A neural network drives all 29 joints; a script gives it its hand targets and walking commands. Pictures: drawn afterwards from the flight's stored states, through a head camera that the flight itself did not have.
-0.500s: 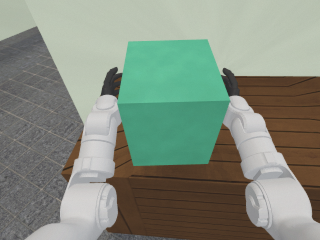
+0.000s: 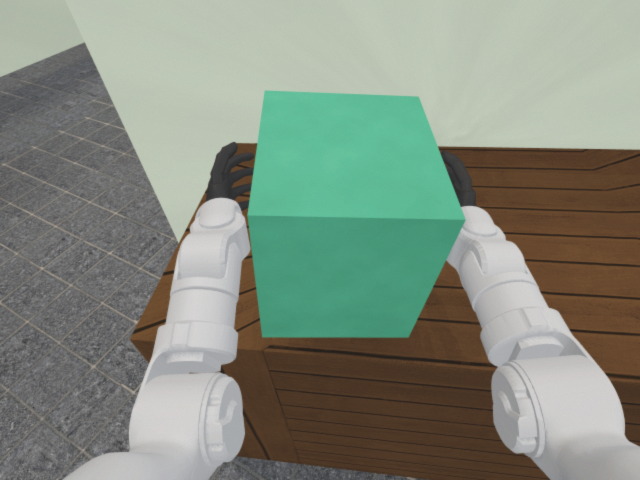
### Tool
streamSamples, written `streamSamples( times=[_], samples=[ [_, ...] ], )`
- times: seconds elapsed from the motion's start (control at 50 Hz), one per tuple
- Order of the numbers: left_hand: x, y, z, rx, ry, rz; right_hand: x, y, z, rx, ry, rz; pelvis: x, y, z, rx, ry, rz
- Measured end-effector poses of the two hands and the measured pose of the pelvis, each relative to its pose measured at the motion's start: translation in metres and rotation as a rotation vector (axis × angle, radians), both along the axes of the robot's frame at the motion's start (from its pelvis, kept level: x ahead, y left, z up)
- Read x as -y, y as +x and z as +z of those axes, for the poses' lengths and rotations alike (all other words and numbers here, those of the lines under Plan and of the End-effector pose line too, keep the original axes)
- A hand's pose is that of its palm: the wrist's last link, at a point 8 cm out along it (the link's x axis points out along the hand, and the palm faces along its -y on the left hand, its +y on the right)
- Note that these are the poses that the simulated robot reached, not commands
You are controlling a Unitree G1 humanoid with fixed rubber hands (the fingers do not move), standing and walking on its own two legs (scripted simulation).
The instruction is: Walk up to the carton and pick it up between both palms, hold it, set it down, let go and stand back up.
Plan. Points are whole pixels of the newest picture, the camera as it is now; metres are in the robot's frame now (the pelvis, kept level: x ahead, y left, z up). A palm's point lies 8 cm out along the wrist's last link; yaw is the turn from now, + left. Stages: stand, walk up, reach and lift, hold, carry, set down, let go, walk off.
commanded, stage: set down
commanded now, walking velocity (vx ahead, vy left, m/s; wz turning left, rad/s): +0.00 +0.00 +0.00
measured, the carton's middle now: (339, 218) +0.42 +0.02 +0.11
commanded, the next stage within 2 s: none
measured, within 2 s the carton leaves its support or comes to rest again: rests again in 1.88 s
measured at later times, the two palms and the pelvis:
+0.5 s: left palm (237, 219) +0.40 +0.15 +0.13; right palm (456, 214) +0.43 -0.14 +0.11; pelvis +0.02 -0.01 +0.00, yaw +0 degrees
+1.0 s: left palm (242, 228) +0.40 +0.15 +0.11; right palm (453, 219) +0.44 -0.14 +0.09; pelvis +0.03 -0.01 +0.00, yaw +0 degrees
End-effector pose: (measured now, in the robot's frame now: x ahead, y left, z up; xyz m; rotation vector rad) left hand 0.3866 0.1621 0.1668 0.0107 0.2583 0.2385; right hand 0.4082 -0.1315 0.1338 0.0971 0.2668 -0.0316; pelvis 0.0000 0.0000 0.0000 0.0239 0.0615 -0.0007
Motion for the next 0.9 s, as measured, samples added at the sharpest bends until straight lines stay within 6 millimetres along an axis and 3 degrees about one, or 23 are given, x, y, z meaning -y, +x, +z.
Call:
streamSamples(
  times=[0.9],
  samples=[
    [0.008, 0.010, -0.053, -0.047, -0.032, 0.078, 0.008, 0.030, -0.046, -0.040, -0.053, 0.095, 0.010, 0.022, 0.000, -0.032, 0.001, -0.005]
  ],
)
